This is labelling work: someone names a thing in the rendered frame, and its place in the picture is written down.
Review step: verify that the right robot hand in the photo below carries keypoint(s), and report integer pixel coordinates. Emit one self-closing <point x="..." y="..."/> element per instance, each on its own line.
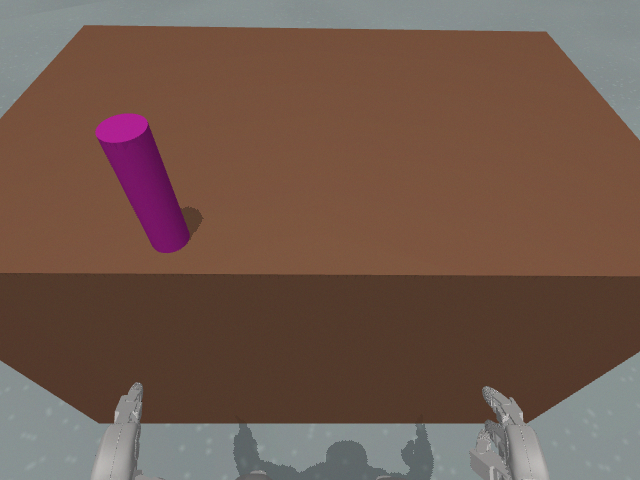
<point x="520" y="453"/>

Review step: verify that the left robot hand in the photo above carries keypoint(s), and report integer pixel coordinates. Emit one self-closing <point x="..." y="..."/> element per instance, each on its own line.
<point x="118" y="451"/>

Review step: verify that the can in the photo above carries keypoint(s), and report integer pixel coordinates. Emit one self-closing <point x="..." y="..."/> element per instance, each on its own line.
<point x="130" y="147"/>

